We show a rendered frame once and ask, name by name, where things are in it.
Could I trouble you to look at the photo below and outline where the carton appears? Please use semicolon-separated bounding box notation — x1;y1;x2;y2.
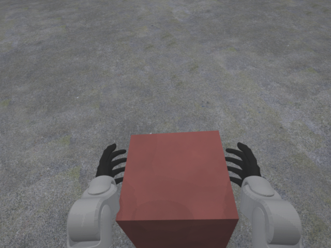
116;130;239;248

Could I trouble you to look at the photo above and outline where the right robot forearm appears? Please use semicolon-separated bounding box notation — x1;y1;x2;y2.
239;176;302;248

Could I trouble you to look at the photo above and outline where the robot right hand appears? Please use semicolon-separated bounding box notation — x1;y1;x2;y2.
225;142;262;187

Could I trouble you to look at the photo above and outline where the left robot forearm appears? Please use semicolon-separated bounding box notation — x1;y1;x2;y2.
67;175;120;248

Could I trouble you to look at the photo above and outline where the robot left hand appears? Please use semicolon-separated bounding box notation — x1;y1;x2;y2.
96;143;127;184

